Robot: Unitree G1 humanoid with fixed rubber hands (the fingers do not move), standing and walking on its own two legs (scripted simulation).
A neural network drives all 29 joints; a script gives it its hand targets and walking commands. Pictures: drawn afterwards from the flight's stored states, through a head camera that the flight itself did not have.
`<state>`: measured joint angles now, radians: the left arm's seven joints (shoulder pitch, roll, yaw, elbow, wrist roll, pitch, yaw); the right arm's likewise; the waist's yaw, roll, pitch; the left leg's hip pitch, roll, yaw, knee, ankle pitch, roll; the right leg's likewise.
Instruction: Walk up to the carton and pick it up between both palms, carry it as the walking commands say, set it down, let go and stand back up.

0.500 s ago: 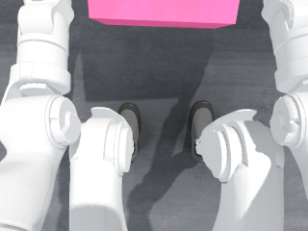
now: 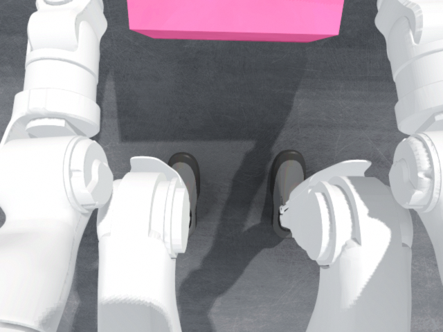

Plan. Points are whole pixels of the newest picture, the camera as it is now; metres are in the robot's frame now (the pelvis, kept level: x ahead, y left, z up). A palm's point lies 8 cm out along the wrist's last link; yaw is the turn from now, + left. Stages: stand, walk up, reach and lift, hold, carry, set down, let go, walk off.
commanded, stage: set down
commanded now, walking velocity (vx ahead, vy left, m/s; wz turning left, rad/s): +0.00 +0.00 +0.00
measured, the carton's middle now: out of the picture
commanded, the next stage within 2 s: none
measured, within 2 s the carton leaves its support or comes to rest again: neither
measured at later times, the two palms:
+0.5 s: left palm out of the picture +0.54 +0.20 -0.21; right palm out of the picture +0.54 -0.18 -0.21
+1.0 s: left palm out of the picture +0.54 +0.20 -0.21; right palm out of the picture +0.55 -0.18 -0.22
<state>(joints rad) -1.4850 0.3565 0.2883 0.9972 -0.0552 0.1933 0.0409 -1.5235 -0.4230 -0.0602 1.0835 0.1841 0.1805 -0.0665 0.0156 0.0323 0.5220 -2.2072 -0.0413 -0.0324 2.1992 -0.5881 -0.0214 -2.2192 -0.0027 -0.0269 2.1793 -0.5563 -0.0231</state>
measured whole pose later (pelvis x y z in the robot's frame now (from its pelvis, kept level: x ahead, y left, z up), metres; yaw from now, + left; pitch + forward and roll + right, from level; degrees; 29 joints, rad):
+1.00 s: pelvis +0.00 +0.00 -0.01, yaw +0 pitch +34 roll +0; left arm -1.48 0.37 0.29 1.06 -0.06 0.16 0.01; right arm -1.54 -0.42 -0.15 1.13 0.14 0.15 0.04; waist 0.02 0.04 0.52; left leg -2.22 -0.04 -0.03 2.23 -0.60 -0.02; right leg -2.23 0.00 -0.03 2.21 -0.56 -0.02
